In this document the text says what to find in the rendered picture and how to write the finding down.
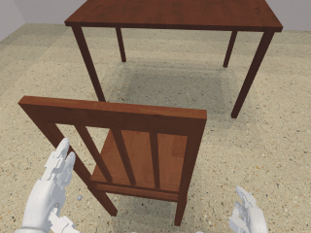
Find robot left hand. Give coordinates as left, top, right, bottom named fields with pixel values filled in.
left=21, top=137, right=83, bottom=233

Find robot right hand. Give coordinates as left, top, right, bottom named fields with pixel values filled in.
left=228, top=185, right=268, bottom=233

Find chair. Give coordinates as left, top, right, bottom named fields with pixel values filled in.
left=18, top=95, right=207, bottom=226

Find table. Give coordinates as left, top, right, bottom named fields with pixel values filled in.
left=64, top=0, right=283, bottom=118

